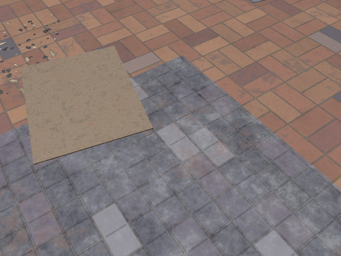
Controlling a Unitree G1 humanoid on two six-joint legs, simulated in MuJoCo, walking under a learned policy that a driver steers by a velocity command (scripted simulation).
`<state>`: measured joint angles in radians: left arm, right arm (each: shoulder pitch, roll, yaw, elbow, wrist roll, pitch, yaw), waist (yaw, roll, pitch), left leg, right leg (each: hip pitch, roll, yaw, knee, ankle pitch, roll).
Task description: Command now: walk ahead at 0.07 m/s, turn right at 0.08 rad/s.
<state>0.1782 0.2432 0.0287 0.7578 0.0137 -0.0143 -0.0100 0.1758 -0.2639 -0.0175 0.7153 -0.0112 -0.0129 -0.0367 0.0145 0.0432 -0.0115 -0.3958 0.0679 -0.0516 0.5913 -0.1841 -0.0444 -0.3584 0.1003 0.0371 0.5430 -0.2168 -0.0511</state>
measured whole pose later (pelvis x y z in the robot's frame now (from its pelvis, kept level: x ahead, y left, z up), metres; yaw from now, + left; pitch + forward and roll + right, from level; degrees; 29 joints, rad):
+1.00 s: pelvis +0.55 +0.08 +0.01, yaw +15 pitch +2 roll +1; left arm 0.00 0.26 0.00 0.65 0.04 -0.07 -0.04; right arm 0.53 -0.27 -0.08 0.85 0.00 -0.06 0.02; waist -0.11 -0.01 0.01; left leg 0.01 -0.15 -0.15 0.28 -0.30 0.11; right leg -0.71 -0.11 0.06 0.71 -0.02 0.05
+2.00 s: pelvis +1.01 +0.21 +0.00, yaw +45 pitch -1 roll +0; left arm 0.17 0.23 0.01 0.82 0.03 0.00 0.01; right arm 0.17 -0.24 -0.03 0.75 -0.02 0.02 -0.01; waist -0.02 0.02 0.01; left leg -0.33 -0.04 -0.03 0.53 -0.19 0.01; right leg -0.27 -0.03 0.01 0.58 -0.29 0.02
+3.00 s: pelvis +1.06 +0.21 +0.01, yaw +45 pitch -1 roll +0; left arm 0.24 0.22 0.01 1.05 0.01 -0.01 0.02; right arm 0.15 -0.22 -0.04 1.13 0.00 0.02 -0.05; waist 0.00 0.00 0.03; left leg -0.22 0.01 -0.06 0.46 -0.22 -0.04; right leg -0.14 0.02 -0.02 0.46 -0.29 -0.03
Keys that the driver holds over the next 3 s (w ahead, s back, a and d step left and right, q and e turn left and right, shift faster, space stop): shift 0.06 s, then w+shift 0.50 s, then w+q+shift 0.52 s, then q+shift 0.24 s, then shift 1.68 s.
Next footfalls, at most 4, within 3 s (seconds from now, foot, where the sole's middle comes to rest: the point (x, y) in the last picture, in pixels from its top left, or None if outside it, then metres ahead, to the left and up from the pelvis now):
0.68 left None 0.46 0.13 -0.77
1.12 right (178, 167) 0.90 0.02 -0.77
1.52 left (109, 150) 1.00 0.36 -0.77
1.88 right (153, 129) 1.14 0.15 -0.77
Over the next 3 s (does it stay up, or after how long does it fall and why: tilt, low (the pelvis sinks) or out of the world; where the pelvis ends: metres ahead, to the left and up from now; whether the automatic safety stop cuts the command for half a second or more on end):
stays up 1.06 0.21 0.01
